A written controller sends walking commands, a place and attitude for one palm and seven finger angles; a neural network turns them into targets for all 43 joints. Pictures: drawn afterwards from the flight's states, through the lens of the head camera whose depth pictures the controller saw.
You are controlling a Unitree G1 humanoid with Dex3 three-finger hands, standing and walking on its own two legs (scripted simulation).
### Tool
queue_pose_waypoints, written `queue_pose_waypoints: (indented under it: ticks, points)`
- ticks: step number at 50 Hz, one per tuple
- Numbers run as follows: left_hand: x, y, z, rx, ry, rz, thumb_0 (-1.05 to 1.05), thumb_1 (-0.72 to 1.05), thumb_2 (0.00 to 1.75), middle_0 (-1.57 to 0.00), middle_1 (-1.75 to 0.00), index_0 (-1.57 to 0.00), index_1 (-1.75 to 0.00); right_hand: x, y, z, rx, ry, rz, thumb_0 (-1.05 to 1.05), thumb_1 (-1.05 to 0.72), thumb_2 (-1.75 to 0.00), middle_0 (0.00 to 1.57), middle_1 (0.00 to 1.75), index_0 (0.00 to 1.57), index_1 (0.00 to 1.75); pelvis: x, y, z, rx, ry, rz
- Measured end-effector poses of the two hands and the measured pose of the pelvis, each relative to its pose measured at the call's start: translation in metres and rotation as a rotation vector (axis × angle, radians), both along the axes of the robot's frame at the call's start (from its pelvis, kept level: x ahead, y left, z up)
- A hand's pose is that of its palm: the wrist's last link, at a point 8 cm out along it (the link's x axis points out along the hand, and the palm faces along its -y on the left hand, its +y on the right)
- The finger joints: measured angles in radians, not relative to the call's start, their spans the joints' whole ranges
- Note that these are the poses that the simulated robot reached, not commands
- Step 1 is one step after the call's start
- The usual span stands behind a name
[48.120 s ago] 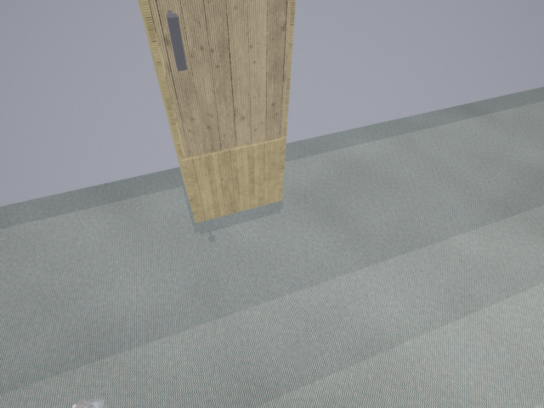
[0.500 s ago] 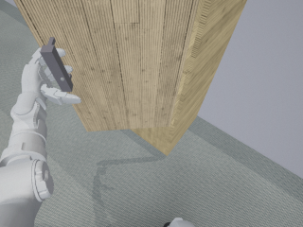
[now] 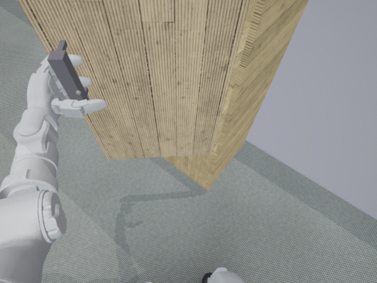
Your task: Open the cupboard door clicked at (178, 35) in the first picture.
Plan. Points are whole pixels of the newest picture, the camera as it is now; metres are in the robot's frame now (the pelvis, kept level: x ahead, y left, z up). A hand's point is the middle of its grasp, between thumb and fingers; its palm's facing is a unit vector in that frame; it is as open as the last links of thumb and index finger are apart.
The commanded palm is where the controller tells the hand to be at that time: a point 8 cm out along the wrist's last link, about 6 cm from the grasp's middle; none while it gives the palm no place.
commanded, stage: close the thumb around the handle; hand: left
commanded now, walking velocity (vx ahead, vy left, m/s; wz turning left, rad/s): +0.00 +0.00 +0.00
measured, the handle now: (73, 76) +0.53 +0.23 +0.11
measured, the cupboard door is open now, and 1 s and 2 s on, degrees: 43 56 84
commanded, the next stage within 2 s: pull the door open along its arc in 0.42 s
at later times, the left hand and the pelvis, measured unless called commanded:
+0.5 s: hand (81, 90) +0.48 +0.21 +0.11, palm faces +0.05 -1.00 +0.00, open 5.9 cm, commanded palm +0.45 +0.26 +0.11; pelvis +0.01 +0.00 +0.00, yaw -1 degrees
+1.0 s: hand (83, 124) +0.40 +0.19 +0.11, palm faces +0.02 -1.00 +0.00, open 6.5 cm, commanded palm +0.34 +0.24 +0.11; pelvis +0.02 +0.00 +0.01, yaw -2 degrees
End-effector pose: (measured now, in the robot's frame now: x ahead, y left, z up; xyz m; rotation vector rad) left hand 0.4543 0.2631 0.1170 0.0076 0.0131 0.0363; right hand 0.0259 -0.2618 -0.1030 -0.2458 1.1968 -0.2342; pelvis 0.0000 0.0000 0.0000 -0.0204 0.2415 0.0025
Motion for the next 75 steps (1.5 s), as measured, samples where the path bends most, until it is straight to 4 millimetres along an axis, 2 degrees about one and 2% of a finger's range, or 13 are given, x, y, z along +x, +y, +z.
queue_pose_waypoints:
  ticks: [16, 31, 37, 43, 50, 57, 62, 68, 75]
  points:
    - [0.008, -0.002, -0.002, -0.002, -0.005, 0.005, 0.00, 0.67, 0.80, -0.38, -1.33, -0.37, -1.32, -0.002, 0.003, 0.000, 0.004, 0.025, -0.014, 0.01, -0.90, -0.90, 0.20, 0.30, 0.20, 0.30, 0.007, 0.003, 0.000, -0.003, 0.012, -0.007]
    - [0.006, -0.003, -0.002, -0.007, -0.006, 0.010, 0.00, 0.68, 0.80, -0.36, -1.35, -0.37, -1.34, 0.014, 0.003, 0.002, 0.009, -0.010, -0.013, 0.01, -0.90, -0.90, 0.20, 0.30, 0.20, 0.30, 0.013, 0.002, 0.002, -0.004, 0.001, -0.011]
    - [-0.003, -0.005, -0.003, -0.005, -0.014, 0.013, 0.00, 0.68, 0.77, -0.36, -1.35, -0.35, -1.35, 0.022, 0.002, 0.003, 0.019, -0.040, -0.021, 0.01, -0.90, -0.90, 0.20, 0.30, 0.20, 0.30, 0.016, 0.003, 0.004, -0.002, -0.004, -0.022]
    - [-0.030, -0.010, -0.004, -0.003, -0.035, 0.005, 0.00, 0.67, 0.72, -0.35, -1.35, -0.34, -1.35, 0.040, 0.005, 0.007, 0.046, -0.105, -0.021, 0.01, -0.90, -0.90, 0.20, 0.30, 0.20, 0.30, 0.021, 0.003, 0.008, 0.002, -0.028, -0.033]
    - [-0.079, -0.024, -0.004, -0.007, -0.049, -0.016, 0.00, 0.65, 0.69, -0.34, -1.34, -0.31, -1.35, 0.080, 0.012, 0.016, 0.077, -0.246, 0.018, 0.01, -0.90, -0.90, 0.20, 0.30, 0.20, 0.30, 0.023, 0.001, 0.013, 0.006, -0.076, -0.037]
    - [-0.125, -0.053, -0.004, -0.055, -0.055, 0.190, 0.02, 0.63, 0.71, -0.34, -1.35, -0.36, -1.34, 0.131, 0.025, 0.028, 0.113, -0.385, 0.113, 0.01, -0.90, -0.90, 0.20, 0.30, 0.20, 0.30, 0.016, -0.003, 0.015, 0.013, -0.122, -0.019]
    - [-0.152, -0.076, -0.002, -0.036, -0.035, 0.316, 0.01, 0.64, 0.74, -0.32, -1.35, -0.36, -1.33, 0.158, 0.037, 0.035, 0.128, -0.433, 0.188, 0.01, -0.90, -0.90, 0.20, 0.30, 0.20, 0.30, 0.013, -0.008, 0.017, 0.018, -0.154, 0.002]
    - [-0.176, -0.099, 0.001, -0.032, -0.004, 0.406, 0.01, 0.64, 0.75, -0.31, -1.35, -0.36, -1.34, 0.175, 0.047, 0.040, 0.135, -0.449, 0.238, 0.01, -0.90, -0.90, 0.20, 0.30, 0.20, 0.30, 0.012, -0.014, 0.018, 0.020, -0.189, 0.023]
    - [-0.202, -0.123, 0.002, -0.027, 0.013, 0.443, 0.02, 0.64, 0.72, -0.31, -1.35, -0.35, -1.34, 0.178, 0.050, 0.040, 0.146, -0.439, 0.257, 0.01, -0.90, -0.90, 0.20, 0.30, 0.20, 0.30, 0.015, -0.018, 0.018, 0.020, -0.216, 0.035]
